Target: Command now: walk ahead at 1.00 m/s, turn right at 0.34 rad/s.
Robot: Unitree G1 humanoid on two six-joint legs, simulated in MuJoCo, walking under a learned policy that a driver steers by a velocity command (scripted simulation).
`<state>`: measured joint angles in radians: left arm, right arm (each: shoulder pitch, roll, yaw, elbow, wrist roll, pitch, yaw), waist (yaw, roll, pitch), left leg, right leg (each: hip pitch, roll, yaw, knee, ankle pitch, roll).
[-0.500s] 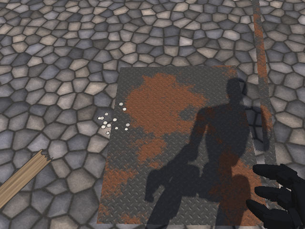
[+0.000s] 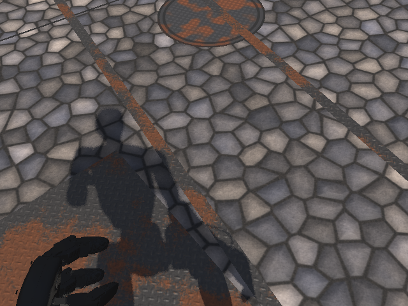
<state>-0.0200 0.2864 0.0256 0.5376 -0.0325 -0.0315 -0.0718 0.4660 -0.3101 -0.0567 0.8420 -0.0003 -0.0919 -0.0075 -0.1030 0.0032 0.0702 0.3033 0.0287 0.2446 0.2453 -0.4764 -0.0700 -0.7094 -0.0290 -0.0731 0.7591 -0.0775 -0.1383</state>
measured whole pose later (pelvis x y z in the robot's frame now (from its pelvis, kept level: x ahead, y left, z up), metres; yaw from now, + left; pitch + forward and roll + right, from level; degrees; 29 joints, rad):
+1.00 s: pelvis +0.65 +0.00 +0.03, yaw +45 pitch +1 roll -1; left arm 0.11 0.30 0.06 0.69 0.03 -0.03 0.02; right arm 0.15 -0.36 -0.10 0.55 0.02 0.05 -0.03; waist -0.02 0.03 0.04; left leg -0.44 -0.21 -0.29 0.88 -0.49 0.00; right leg -0.38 0.07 0.12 0.49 -0.12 0.02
